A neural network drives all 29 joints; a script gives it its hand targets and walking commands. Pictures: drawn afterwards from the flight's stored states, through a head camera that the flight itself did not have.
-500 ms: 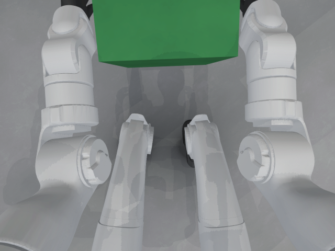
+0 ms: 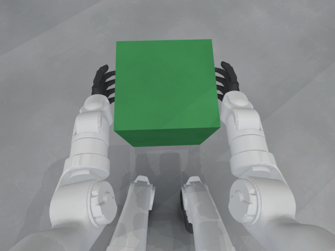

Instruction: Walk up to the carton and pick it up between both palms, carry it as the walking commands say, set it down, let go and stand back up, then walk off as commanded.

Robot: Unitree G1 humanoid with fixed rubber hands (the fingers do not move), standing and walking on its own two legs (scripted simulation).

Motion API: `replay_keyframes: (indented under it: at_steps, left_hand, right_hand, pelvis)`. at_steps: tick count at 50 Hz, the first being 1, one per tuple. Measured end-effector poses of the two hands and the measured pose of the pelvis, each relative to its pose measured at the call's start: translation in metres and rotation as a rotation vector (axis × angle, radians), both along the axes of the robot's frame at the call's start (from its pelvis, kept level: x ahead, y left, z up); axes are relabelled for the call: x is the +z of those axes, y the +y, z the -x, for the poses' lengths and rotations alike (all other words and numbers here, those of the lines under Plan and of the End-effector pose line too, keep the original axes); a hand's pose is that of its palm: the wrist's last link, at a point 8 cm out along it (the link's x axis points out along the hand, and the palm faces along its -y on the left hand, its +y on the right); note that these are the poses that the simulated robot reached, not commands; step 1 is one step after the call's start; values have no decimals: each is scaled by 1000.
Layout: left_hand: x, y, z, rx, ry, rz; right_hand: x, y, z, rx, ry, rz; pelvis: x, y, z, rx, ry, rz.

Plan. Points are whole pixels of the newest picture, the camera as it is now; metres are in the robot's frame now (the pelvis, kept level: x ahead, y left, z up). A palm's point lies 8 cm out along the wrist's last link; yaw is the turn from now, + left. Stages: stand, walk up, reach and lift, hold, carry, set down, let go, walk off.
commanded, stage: reach and lift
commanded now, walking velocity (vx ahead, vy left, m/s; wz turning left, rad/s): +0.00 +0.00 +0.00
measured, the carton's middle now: (165, 102) +0.46 +0.02 -0.11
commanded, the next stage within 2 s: none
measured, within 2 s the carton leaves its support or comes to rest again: neither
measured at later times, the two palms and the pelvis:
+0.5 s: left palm (89, 92) +0.43 +0.17 +0.02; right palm (240, 89) +0.44 -0.13 +0.03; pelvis +0.07 +0.00 +0.08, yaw -1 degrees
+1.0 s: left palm (69, 88) +0.40 +0.17 +0.10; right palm (259, 85) +0.41 -0.13 +0.11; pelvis +0.08 +0.00 +0.13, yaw -1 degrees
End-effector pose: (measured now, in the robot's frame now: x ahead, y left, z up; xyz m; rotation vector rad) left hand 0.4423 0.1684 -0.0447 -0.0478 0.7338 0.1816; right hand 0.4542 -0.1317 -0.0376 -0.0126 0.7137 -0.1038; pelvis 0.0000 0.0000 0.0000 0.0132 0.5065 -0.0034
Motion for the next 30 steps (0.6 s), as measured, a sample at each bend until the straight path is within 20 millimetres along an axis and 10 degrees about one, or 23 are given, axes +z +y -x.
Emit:
replay_keyframes:
  at_steps: [9,30]
  left_hand:
    - [45,5,5,7,-1,-1]
    - [85,1,20,-20,4,-8]
  right_hand:
    - [49,5,-2,12,-2,-4]
    - [84,0,23,-21,2,-18]
  pelvis:
    - [36,-1,-29,-6,-16,-2]
    - [95,3,-74,-13,-66,5]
